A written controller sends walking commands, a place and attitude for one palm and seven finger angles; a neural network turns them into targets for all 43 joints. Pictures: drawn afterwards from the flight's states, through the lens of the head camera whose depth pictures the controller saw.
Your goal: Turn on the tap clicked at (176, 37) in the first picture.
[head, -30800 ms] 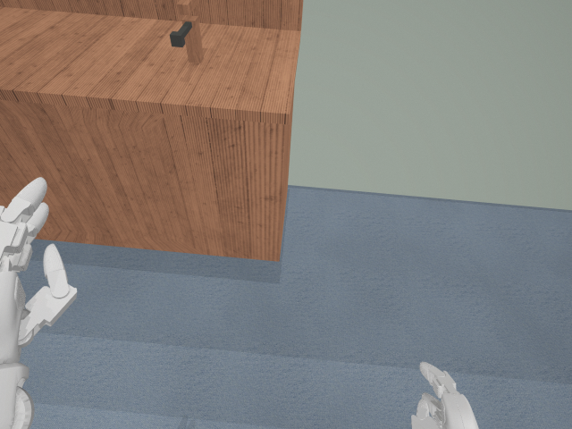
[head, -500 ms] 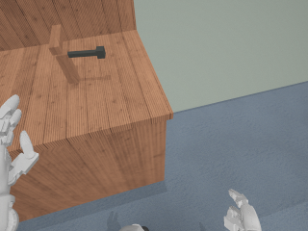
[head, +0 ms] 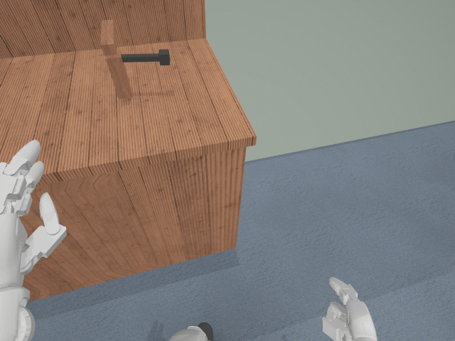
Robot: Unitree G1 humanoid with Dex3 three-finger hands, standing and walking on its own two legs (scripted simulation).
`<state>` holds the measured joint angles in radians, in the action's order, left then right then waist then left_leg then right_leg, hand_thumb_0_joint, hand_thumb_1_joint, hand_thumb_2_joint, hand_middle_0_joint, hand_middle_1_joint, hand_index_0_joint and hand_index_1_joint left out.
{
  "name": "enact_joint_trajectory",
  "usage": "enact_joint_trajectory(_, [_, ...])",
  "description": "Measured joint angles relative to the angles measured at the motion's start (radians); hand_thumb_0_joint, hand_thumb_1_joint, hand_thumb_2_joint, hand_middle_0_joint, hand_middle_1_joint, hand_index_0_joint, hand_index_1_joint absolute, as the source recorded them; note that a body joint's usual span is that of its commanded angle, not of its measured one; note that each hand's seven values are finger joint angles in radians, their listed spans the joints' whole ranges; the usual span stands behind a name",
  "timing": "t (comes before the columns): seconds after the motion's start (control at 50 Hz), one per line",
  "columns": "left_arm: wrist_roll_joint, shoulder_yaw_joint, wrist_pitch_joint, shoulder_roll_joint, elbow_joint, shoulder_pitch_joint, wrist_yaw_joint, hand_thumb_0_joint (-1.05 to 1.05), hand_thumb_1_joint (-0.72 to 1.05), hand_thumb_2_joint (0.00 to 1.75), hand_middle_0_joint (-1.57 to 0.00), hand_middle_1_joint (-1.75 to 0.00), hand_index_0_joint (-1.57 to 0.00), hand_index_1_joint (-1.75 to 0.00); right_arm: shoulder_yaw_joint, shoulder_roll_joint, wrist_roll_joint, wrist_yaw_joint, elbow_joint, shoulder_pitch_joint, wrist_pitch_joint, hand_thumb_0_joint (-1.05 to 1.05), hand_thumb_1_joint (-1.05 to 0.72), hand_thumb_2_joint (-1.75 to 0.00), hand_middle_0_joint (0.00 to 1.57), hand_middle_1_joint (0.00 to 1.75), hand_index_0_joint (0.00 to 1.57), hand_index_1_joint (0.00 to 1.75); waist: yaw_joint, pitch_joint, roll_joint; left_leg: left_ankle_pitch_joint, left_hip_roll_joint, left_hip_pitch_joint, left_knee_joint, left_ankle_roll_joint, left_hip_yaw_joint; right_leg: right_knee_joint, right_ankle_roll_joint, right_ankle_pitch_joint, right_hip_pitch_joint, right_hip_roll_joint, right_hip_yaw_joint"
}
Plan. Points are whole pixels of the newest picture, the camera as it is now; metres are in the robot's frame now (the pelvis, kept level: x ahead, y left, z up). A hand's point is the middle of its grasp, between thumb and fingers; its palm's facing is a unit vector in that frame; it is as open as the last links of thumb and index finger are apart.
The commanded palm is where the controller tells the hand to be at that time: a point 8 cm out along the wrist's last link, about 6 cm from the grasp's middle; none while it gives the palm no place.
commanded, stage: stop stepping back and stand still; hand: left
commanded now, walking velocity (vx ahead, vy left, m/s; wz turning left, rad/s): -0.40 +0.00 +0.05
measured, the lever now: (164, 57) +0.71 +0.26 +0.13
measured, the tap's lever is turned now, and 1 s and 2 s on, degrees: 79 79 79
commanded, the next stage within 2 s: stand and check the lever's angle in 1.90 s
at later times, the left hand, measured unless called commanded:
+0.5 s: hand (10, 308) +0.11 +0.24 +0.17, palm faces +0.42 -0.82 -0.40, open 7.4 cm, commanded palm +0.06 +0.28 +0.19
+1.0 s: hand out of the picture +0.11 +0.27 +0.17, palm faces +0.47 -0.79 -0.39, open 7.4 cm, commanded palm +0.05 +0.31 +0.19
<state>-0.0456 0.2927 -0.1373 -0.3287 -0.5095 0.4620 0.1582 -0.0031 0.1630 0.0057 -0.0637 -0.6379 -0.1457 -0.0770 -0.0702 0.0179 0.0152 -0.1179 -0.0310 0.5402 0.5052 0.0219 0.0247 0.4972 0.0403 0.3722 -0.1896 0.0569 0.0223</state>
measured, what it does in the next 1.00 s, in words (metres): steps on the spot: left foot, then left foot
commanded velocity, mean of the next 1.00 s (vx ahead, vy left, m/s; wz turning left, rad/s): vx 0.13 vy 0.01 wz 0.00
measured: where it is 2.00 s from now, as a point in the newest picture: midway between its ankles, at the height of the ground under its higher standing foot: outside the picture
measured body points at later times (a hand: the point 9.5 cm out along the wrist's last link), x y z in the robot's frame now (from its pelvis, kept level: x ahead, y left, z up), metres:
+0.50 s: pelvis -0.09 +0.00 +0.01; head -0.10 -0.01 +0.46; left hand +0.08 +0.28 +0.19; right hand +0.05 -0.24 -0.09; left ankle -0.06 +0.11 -0.71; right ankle -0.07 -0.08 -0.73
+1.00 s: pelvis -0.09 +0.02 +0.00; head -0.08 +0.00 +0.45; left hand +0.08 +0.31 +0.19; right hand +0.09 -0.20 -0.09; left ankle -0.09 +0.14 -0.73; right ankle -0.08 -0.08 -0.73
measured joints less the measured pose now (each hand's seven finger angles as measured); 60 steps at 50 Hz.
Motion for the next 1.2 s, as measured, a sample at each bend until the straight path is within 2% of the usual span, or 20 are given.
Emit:
enact_joint_trajectory(0.04, [0.010, -0.043, 0.003, 0.017, 0.002, -0.014, -0.008, 0.02, 0.89, 0.90, -0.21, -0.30, -0.21, -0.30, 0.002, -0.003, 0.004, -0.003, -0.038, 0.000, 0.005, 0.01, -0.90, -0.90, 0.21, 0.30, 0.20, 0.30, -0.003, -0.001, -0.006, -0.195, 0.035, 0.039, 0.248, 0.017, -0.021, -0.013, -0.009, -0.040, -0.003, -0.009, 0.008])
enact_joint_trajectory(0.1, [0.021, -0.037, -0.009, -0.013, -0.021, -0.005, -0.027, 0.02, 0.89, 0.90, -0.21, -0.30, -0.21, -0.30, 0.016, -0.023, -0.004, -0.004, -0.031, -0.024, 0.019, 0.01, -0.90, -0.90, 0.21, 0.30, 0.21, 0.30, 0.014, 0.003, -0.063, -0.260, 0.070, -0.007, 0.379, 0.011, 0.012, -0.044, -0.023, -0.082, -0.011, -0.045, 0.032])
enact_joint_trajectory(0.14, [0.019, -0.009, -0.020, -0.038, -0.018, 0.001, -0.030, 0.01, 0.89, 0.90, -0.21, -0.30, -0.21, -0.30, 0.024, -0.021, -0.010, -0.006, -0.002, -0.036, 0.024, 0.01, -0.90, -0.90, 0.21, 0.30, 0.21, 0.30, 0.045, 0.006, -0.078, -0.203, 0.066, -0.098, 0.276, 0.002, 0.030, -0.040, -0.028, -0.092, -0.026, -0.055, 0.035])
enact_joint_trajectory(0.18, [0.010, 0.011, -0.017, -0.048, -0.009, 0.007, -0.023, 0.01, 0.89, 0.90, -0.21, -0.30, -0.22, -0.30, 0.020, 0.007, -0.017, -0.007, 0.037, -0.049, 0.022, 0.01, -0.90, -0.90, 0.21, 0.30, 0.21, 0.30, 0.080, 0.010, -0.042, -0.067, 0.041, -0.217, 0.088, -0.010, 0.017, 0.000, -0.036, -0.081, -0.051, -0.038, 0.019])
enact_joint_trajectory(0.22, [0.000, 0.022, -0.005, -0.062, 0.011, -0.003, -0.014, 0.01, 0.89, 0.90, -0.21, -0.30, -0.22, -0.30, -0.001, 0.024, -0.026, -0.008, 0.046, -0.048, 0.019, 0.01, -0.90, -0.90, 0.21, 0.30, 0.21, 0.30, 0.106, 0.002, -0.033, -0.160, 0.053, -0.255, 0.017, -0.043, 0.009, 0.064, -0.045, -0.051, -0.086, -0.045, 0.011])
enact_joint_trajectory(0.28, [-0.011, 0.043, 0.026, -0.071, 0.032, 0.026, -0.006, 0.01, 0.89, 0.90, -0.21, -0.30, -0.21, -0.30, -0.006, 0.026, -0.031, -0.004, 0.047, -0.055, 0.021, 0.01, -0.90, -0.90, 0.21, 0.30, 0.20, 0.30, 0.105, -0.014, -0.063, -0.128, 0.075, -0.273, -0.009, -0.069, 0.038, 0.112, -0.049, -0.004, -0.103, -0.059, 0.032])
enact_joint_trajectory(0.34, [-0.007, 0.046, 0.044, -0.066, 0.018, 0.056, 0.002, 0.02, 0.89, 0.90, -0.21, -0.30, -0.21, -0.30, -0.005, 0.025, -0.019, -0.003, 0.040, -0.083, -0.005, 0.01, -0.90, -0.90, 0.21, 0.30, 0.20, 0.30, 0.108, -0.018, -0.062, -0.083, 0.074, -0.292, -0.053, -0.064, 0.035, 0.156, -0.052, 0.012, -0.110, -0.048, 0.010])
enact_joint_trajectory(0.42, [0.005, 0.036, 0.034, -0.050, -0.001, 0.069, 0.014, 0.02, 0.89, 0.90, -0.21, -0.30, -0.21, -0.30, 0.002, 0.032, -0.015, 0.000, 0.018, -0.118, -0.009, 0.01, -0.90, -0.90, 0.21, 0.30, 0.20, 0.30, 0.094, -0.005, -0.033, -0.080, 0.058, -0.280, -0.043, -0.055, 0.019, 0.039, -0.030, -0.002, -0.046, -0.036, -0.036])
enact_joint_trajectory(0.46, [0.013, 0.026, 0.025, -0.035, 0.019, 0.056, 0.012, 0.02, 0.89, 0.90, -0.21, -0.30, -0.21, -0.30, -0.003, 0.039, -0.011, 0.000, 0.001, -0.120, 0.006, 0.01, -0.90, -0.90, 0.21, 0.30, 0.20, 0.30, 0.088, -0.001, -0.001, -0.191, 0.041, -0.243, 0.037, -0.050, 0.004, 0.005, 0.002, -0.076, -0.037, -0.018, -0.054])
enact_joint_trajectory(0.5, [0.016, 0.016, 0.024, -0.024, 0.039, 0.036, 0.007, 0.01, 0.89, 0.90, -0.21, -0.30, -0.21, -0.30, -0.011, 0.040, -0.012, 0.002, -0.022, -0.118, 0.019, 0.01, -0.90, -0.90, 0.21, 0.30, 0.20, 0.30, 0.072, 0.003, 0.001, -0.270, 0.042, -0.179, 0.210, -0.039, -0.001, -0.011, 0.026, -0.142, -0.039, -0.019, -0.059])
enact_joint_trajectory(0.54, [0.014, 0.008, 0.018, -0.003, 0.067, 0.014, 0.000, 0.01, 0.89, 0.90, -0.21, -0.30, -0.21, -0.30, -0.015, 0.043, -0.013, 0.004, -0.044, -0.114, 0.020, 0.01, -0.90, -0.90, 0.21, 0.30, 0.20, 0.30, 0.060, 0.002, -0.005, -0.269, 0.041, -0.130, 0.369, -0.029, -0.006, -0.025, 0.027, -0.157, -0.033, -0.024, -0.053])
enact_joint_trajectory(0.58, [0.013, 0.002, 0.011, 0.010, 0.103, -0.001, -0.005, 0.01, 0.89, 0.90, -0.21, -0.30, -0.21, -0.30, -0.017, 0.044, -0.013, 0.002, -0.046, -0.119, 0.020, 0.01, -0.90, -0.90, 0.21, 0.30, 0.20, 0.30, 0.064, 0.009, -0.014, -0.252, 0.029, -0.118, 0.406, -0.024, 0.004, -0.042, 0.022, -0.159, -0.025, -0.033, -0.051])
enact_joint_trajectory(0.68, [0.008, -0.009, 0.015, 0.002, 0.115, -0.017, -0.003, 0.01, 0.89, 0.90, -0.21, -0.30, -0.21, -0.30, -0.016, 0.054, -0.012, -0.014, -0.021, -0.126, 0.008, 0.01, -0.90, -0.90, 0.21, 0.30, 0.20, 0.30, 0.090, 0.008, -0.037, -0.248, -0.008, -0.228, 0.175, -0.036, 0.048, -0.031, 0.012, -0.152, -0.028, -0.056, -0.066])
enact_joint_trajectory(0.74, [0.001, -0.005, 0.010, -0.007, 0.056, 0.005, 0.002, 0.01, 0.89, 0.90, -0.21, -0.30, -0.21, -0.30, -0.024, 0.076, -0.008, -0.020, 0.006, -0.120, -0.008, 0.01, -0.90, -0.90, 0.21, 0.30, 0.20, 0.30, 0.100, -0.002, -0.018, -0.216, -0.014, -0.316, 0.009, -0.052, 0.033, 0.033, -0.002, -0.120, -0.059, -0.049, -0.078])
enact_joint_trajectory(0.78, [0.001, 0.015, 0.008, -0.027, 0.030, 0.011, 0.008, 0.01, 0.89, 0.90, -0.21, -0.30, -0.21, -0.30, -0.027, 0.070, -0.011, -0.022, 0.012, -0.102, -0.010, 0.01, -0.90, -0.90, 0.20, 0.30, 0.20, 0.30, 0.095, -0.027, -0.032, -0.134, -0.006, -0.312, 0.027, -0.032, 0.041, 0.094, -0.016, -0.076, -0.076, -0.057, -0.061])
enact_joint_trajectory(0.84, [0.007, 0.053, 0.014, -0.058, 0.029, 0.017, 0.011, 0.01, 0.89, 0.90, -0.21, -0.30, -0.21, -0.30, -0.019, 0.044, -0.014, -0.017, 0.014, -0.096, -0.022, 0.01, -0.91, -0.90, 0.20, 0.30, 0.20, 0.30, 0.086, -0.027, -0.046, -0.154, 0.009, -0.313, 0.039, -0.015, 0.052, 0.157, -0.038, 0.010, -0.094, -0.060, -0.042])
enact_joint_trajectory(0.9, [0.014, 0.065, 0.017, -0.051, 0.050, -0.004, 0.012, 0.01, 0.89, 0.90, -0.21, -0.30, -0.21, -0.30, -0.007, 0.034, -0.018, -0.008, 0.011, -0.094, -0.035, 0.01, -0.91, -0.90, 0.20, 0.30, 0.20, 0.30, 0.082, -0.036, -0.009, -0.172, 0.000, -0.303, 0.064, -0.010, 0.026, 0.092, -0.017, -0.087, -0.058, -0.044, -0.062])
enact_joint_trajectory(0.98, [0.005, 0.039, 0.015, -0.003, 0.049, -0.009, 0.000, 0.01, 0.89, 0.90, -0.21, -0.30, -0.21, -0.30, -0.004, 0.034, -0.020, 0.016, -0.005, -0.074, -0.026, 0.01, -0.90, -0.90, 0.21, 0.30, 0.20, 0.30, 0.067, -0.040, 0.037, -0.181, -0.016, -0.283, 0.091, -0.016, 0.001, 0.049, 0.004, -0.086, -0.040, -0.024, -0.079])
enact_joint_trajectory(1.08, [0.000, 0.001, 0.017, 0.017, 0.043, 0.010, -0.016, 0.01, 0.89, 0.90, -0.21, -0.30, -0.21, -0.30, -0.001, 0.032, -0.017, 0.013, 0.004, -0.049, -0.011, 0.01, -0.90, -0.90, 0.21, 0.30, 0.21, 0.30, 0.056, -0.059, 0.017, -0.165, 0.003, -0.320, 0.024, -0.012, 0.011, 0.023, -0.011, -0.095, -0.027, -0.040, -0.063])
enact_joint_trajectory(1.2, [0.002, 0.029, 0.031, -0.030, 0.028, 0.010, -0.007, 0.02, 0.89, 0.90, -0.21, -0.30, -0.21, -0.30, -0.001, 0.027, -0.015, -0.001, 0.041, -0.021, -0.006, 0.01, -0.90, -0.90, 0.21, 0.30, 0.20, 0.30, 0.054, -0.077, -0.006, -0.144, 0.007, -0.340, -0.017, -0.025, 0.028, -0.020, -0.024, -0.121, -0.011, -0.042, -0.046])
